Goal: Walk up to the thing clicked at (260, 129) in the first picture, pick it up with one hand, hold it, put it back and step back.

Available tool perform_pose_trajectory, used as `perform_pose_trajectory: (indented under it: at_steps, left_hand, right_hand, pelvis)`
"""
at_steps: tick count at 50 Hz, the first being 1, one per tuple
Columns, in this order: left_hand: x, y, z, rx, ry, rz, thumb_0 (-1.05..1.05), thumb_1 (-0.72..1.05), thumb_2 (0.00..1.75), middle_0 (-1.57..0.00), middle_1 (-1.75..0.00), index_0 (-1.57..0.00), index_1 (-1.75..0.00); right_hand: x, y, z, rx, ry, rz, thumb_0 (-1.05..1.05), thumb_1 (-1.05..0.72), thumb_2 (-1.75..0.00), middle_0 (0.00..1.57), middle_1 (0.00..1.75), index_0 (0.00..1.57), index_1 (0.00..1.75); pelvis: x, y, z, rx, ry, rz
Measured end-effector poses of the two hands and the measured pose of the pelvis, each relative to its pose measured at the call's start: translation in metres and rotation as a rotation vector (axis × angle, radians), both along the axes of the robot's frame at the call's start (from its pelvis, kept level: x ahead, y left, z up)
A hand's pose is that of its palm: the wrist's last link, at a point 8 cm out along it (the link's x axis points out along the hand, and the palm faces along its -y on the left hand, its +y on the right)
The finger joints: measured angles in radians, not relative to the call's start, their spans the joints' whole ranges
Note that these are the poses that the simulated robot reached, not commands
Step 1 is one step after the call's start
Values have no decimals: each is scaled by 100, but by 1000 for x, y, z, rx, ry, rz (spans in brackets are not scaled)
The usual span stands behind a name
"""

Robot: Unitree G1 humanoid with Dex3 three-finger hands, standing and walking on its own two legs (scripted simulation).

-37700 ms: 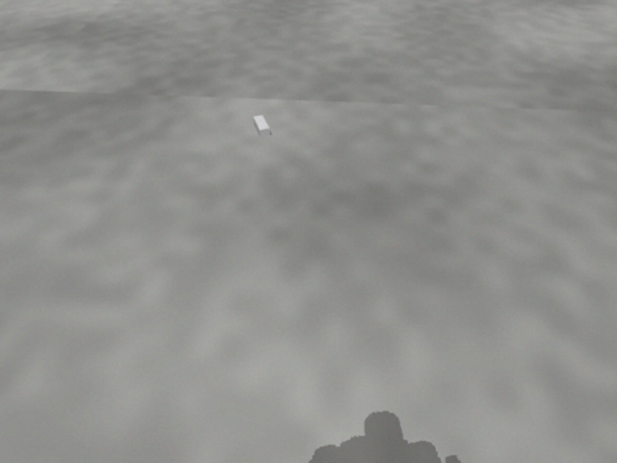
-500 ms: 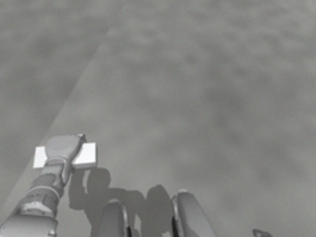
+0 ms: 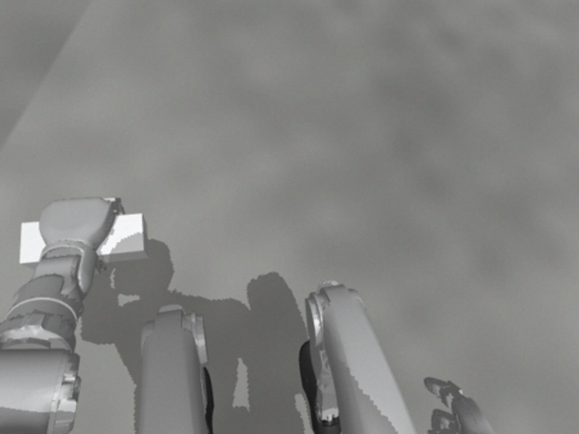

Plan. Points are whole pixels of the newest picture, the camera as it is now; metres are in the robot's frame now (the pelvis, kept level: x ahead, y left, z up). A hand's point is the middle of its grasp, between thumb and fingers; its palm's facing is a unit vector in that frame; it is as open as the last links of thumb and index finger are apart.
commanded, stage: crouch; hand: left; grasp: from above
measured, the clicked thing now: (89, 241) +0.43 +0.25 -0.18
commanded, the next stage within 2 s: lower in 0.72 s
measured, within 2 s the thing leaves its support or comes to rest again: neither
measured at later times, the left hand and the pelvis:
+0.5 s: hand (108, 249) +0.43 +0.24 -0.24, palm faces -0.47 +0.00 -0.88, open 9.2 cm; pelvis -0.01 +0.00 -0.07, yaw -2 degrees
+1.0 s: hand (116, 252) +0.44 +0.24 -0.29, palm faces -0.49 -0.01 -0.87, open 9.2 cm; pelvis -0.01 +0.00 -0.11, yaw -3 degrees
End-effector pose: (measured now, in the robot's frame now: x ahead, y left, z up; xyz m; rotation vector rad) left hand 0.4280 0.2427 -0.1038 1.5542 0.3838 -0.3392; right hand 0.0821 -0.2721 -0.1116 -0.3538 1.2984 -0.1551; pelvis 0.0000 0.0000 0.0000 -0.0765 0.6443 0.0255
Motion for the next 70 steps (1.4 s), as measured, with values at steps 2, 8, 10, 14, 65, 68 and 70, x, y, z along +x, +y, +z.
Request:
perform_pose_trajectory:
  at_steps: [2, 8, 10, 14, 65, 68, 70]
  left_hand:
    - [2, 0, -9, 0, 6, 5, 0, 7, 52, -75, -57, -75, -54]
    - [4, -3, -32, -9, 25, 4, 0, 7, 52, -75, -57, -76, -54]
    - [4, -3, -39, -12, 28, 3, 0, 7, 52, -75, -57, -76, -54]
    - [6, -1, -52, -12, 29, 0, 0, 7, 52, -75, -57, -76, -54]
    - [24, 1, -169, -43, 36, -10, 0, 7, 52, -76, -56, -76, -53]
    - [26, 1, -174, -42, 26, -3, 0, 7, 52, -76, -56, -76, -53]
    - [26, 0, -177, -39, 35, -2, 0, 7, 52, -76, -56, -76, -53]
  right_hand:
    - [1, -2, -6, -1, 2, 4, 1, -91, -90, 21, 29, 21, 30]
    - [-3, -5, -22, 2, 19, 8, 1, -91, -91, 20, 29, 21, 30]
    - [-7, -5, -27, 2, 27, 6, 1, -91, -91, 20, 29, 21, 30]
    - [-15, -6, -38, 4, 48, 4, 1, -91, -91, 20, 30, 21, 30]
    - [-53, -6, -106, 10, 186, 74, 1, -91, -90, 20, 30, 21, 30]
    - [-53, -5, -109, 17, 191, 77, 1, -91, -90, 20, 30, 21, 30]
    - [-54, -4, -110, 23, 196, 84, 1, -91, -90, 20, 30, 21, 30]
  pelvis:
    - [0, 0, -7, -1, 1, -1]
    - [-1, -2, -25, -3, -3, -8]
    - [-1, -2, -30, -4, -5, -12]
    - [-3, -2, -42, -6, -10, -15]
    - [-1, -1, -129, -41, -65, -45]
    - [0, -1, -132, -44, -67, -48]
    - [0, -1, -134, -45, -68, -49]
